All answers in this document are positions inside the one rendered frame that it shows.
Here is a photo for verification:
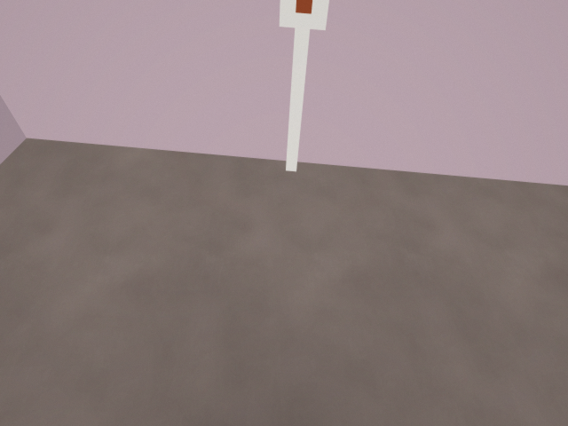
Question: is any panel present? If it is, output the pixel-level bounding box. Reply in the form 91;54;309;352
280;0;329;171

